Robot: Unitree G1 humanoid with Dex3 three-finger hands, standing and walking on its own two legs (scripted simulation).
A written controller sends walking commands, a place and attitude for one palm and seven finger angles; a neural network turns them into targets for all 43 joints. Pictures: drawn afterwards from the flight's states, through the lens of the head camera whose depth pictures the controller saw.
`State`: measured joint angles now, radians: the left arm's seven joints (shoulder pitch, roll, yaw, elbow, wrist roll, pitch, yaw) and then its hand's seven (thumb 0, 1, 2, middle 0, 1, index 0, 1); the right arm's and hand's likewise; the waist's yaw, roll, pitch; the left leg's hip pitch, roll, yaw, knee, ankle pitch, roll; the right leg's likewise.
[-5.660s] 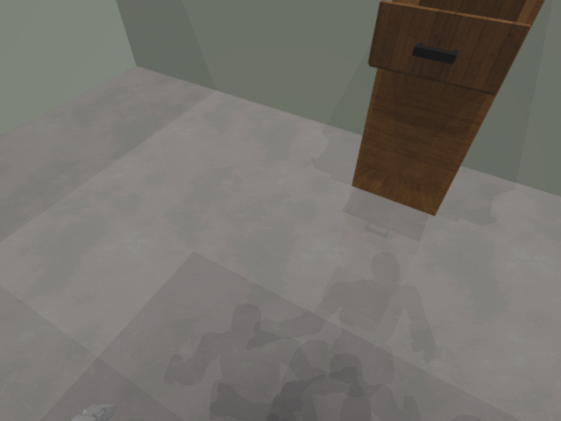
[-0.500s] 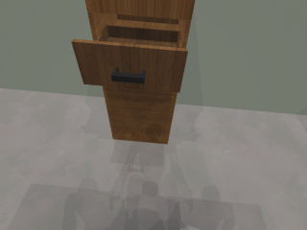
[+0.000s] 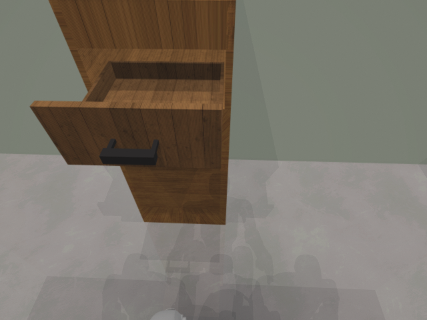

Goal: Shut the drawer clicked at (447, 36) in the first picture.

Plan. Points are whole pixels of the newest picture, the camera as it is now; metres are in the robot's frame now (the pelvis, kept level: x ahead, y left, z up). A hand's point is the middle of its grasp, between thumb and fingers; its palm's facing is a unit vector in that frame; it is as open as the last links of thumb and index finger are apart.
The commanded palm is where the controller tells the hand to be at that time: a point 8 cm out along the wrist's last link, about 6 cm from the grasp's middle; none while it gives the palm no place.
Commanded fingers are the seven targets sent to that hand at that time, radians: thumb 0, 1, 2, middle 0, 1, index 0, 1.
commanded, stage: take the last steps up to it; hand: left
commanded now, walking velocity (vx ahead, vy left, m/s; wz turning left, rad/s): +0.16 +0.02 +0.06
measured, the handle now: (131, 149) +0.44 +0.20 +0.08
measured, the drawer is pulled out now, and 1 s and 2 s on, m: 0.25 0.25 0.25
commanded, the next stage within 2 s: come to a stop and stand still in 0.02 s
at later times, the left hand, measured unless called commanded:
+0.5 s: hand out of the picture +0.10 +0.22 -0.19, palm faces +0.04 -0.98 -0.22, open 7.4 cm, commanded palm none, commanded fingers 0.00 0.90 0.90 -0.20 -0.30 -0.20 -0.30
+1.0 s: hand out of the picture +0.05 +0.17 -0.17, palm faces +0.04 -0.97 -0.25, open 7.3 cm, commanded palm none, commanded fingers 0.00 0.90 0.90 -0.20 -0.30 -0.20 -0.30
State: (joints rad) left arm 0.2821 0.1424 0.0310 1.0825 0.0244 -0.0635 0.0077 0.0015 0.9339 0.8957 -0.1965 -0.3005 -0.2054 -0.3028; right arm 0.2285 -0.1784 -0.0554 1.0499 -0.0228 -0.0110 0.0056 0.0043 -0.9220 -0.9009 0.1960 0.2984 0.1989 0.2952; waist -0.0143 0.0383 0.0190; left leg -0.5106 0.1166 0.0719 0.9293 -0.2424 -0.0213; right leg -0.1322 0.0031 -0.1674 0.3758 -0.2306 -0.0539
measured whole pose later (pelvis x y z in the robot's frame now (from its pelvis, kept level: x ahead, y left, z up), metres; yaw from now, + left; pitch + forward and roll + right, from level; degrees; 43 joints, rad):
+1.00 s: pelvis +0.04 -0.01 -0.01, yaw -1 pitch +0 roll +1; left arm 0.28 0.15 0.02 1.05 0.03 -0.01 0.04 0.01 0.91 0.90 -0.20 -0.30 -0.21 -0.30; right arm 0.29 -0.22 -0.04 1.05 -0.01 0.04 0.00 0.01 -0.91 -0.90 0.20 0.30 0.20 0.30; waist 0.02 0.02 0.04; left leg -0.23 0.02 0.05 0.57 -0.34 -0.04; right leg -0.25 -0.09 -0.05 0.51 -0.26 0.03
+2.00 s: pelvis +0.05 +0.00 -0.01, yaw -2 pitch -1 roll +0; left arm 0.25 0.16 0.00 1.10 0.02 -0.01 0.03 0.01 0.92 0.90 -0.20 -0.30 -0.20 -0.30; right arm 0.26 -0.16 0.01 1.12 -0.01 -0.02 -0.02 0.00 -0.91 -0.90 0.20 0.30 0.20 0.30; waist 0.00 0.00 0.06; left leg -0.10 0.04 0.09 0.45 -0.33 -0.01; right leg -0.20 -0.07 -0.02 0.50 -0.27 0.04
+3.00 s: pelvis +0.04 -0.01 -0.01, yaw -2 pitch -2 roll +0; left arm 0.29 0.15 0.01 1.11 0.02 0.00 0.02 0.01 0.91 0.90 -0.20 -0.30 -0.20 -0.30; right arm 0.30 -0.12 0.00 1.14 -0.01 -0.01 -0.02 0.00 -0.91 -0.90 0.20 0.30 0.20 0.30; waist 0.01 -0.02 0.04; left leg -0.12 0.06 0.07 0.45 -0.30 -0.03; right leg -0.21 -0.05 -0.04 0.49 -0.25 0.02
